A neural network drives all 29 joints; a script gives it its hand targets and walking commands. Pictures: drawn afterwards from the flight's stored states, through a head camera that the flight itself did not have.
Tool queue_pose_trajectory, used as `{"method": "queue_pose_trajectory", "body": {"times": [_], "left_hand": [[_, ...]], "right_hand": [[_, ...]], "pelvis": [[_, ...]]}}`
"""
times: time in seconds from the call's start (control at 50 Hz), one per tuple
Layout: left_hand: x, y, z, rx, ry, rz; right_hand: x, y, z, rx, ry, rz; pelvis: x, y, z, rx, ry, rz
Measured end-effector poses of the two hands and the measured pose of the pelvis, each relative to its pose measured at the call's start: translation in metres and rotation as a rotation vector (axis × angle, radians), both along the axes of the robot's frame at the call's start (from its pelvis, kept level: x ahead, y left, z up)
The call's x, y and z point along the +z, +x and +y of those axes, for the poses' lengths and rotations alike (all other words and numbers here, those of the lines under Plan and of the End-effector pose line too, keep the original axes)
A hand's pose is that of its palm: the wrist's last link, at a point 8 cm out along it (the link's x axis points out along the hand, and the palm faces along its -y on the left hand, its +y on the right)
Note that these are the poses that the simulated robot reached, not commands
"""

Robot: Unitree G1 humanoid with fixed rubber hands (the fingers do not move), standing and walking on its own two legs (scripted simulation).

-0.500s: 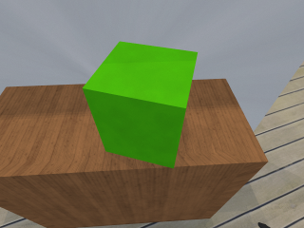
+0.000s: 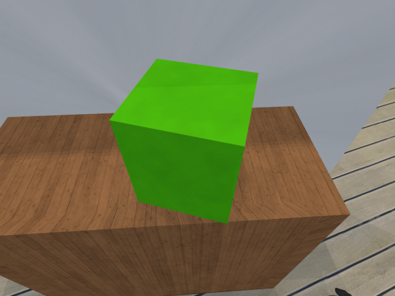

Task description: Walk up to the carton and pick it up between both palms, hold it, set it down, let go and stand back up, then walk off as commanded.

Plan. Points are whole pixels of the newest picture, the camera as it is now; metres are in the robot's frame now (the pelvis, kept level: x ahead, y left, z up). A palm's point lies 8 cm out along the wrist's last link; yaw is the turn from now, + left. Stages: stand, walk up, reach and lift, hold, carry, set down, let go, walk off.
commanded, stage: walk up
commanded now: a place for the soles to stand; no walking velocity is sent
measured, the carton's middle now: (192, 143) +0.42 +0.01 +0.10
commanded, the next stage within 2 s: none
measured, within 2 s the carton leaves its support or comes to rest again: neither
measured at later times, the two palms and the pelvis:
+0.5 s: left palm out of the picture +0.04 +0.37 -0.09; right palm out of the picture +0.11 -0.24 -0.11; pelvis -0.02 +0.06 -0.01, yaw +3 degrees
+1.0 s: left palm out of the picture +0.06 +0.39 -0.08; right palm out of the picture +0.09 -0.23 -0.09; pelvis +0.01 +0.08 +0.01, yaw +3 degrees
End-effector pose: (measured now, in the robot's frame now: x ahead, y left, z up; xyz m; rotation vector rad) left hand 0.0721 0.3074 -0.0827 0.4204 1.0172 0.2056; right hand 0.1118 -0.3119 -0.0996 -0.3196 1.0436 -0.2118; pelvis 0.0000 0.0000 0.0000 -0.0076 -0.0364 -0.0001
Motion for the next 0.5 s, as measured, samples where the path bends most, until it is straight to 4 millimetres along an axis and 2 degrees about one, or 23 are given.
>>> {"method": "queue_pose_trajectory", "body": {"times": [0.3,0.4,0.5], "left_hand": [[0.005,-0.007,0.004,0.005,0.019,-0.027],[0.005,-0.021,0.026,0.029,0.039,-0.009],[-0.007,-0.033,0.063,0.053,0.035,0.013]], "right_hand": [[-0.002,-0.002,0.005,0.001,0.017,-0.002],[-0.005,0.003,0.029,0.035,0.031,-0.008],[-0.014,0.001,0.068,0.073,0.034,-0.004]], "pelvis": [[-0.001,-0.007,0.002,0.003,0.002,-0.014],[-0.002,-0.012,0.021,0.022,-0.002,-0.017],[-0.011,-0.016,0.055,0.045,-0.023,-0.015]]}}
